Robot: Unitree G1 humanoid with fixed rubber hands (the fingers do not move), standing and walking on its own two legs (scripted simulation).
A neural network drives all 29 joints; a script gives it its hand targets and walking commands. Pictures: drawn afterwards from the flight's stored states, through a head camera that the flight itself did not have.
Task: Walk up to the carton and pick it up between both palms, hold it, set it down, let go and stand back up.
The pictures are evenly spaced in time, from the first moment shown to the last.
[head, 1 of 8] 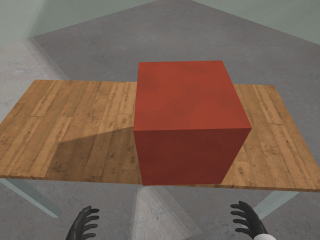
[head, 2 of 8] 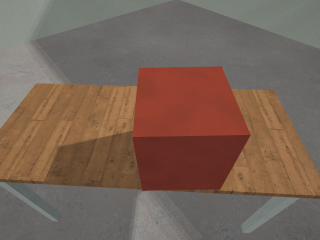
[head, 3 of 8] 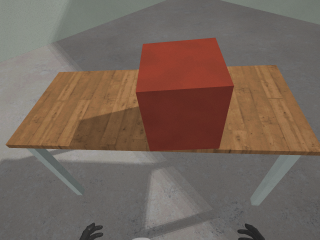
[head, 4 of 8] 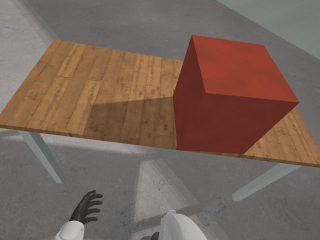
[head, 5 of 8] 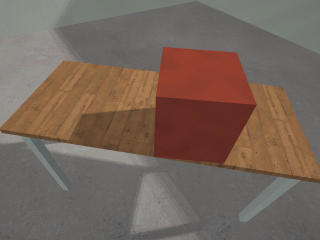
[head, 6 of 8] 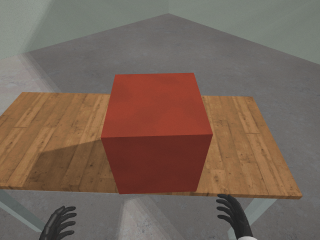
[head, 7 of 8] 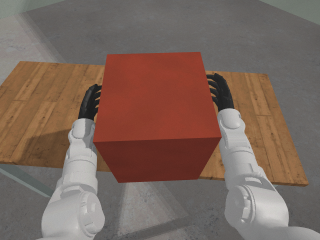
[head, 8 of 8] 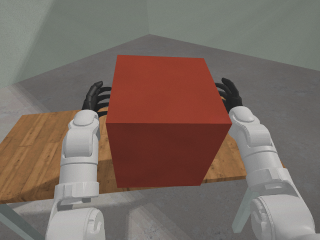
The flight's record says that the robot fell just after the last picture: no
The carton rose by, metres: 0.25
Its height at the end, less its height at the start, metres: +0.11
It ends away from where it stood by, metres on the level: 0.09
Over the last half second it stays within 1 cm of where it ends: no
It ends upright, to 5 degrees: no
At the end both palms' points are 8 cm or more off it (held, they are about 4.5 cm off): no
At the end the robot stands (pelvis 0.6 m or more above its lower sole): yes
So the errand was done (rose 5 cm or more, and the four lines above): no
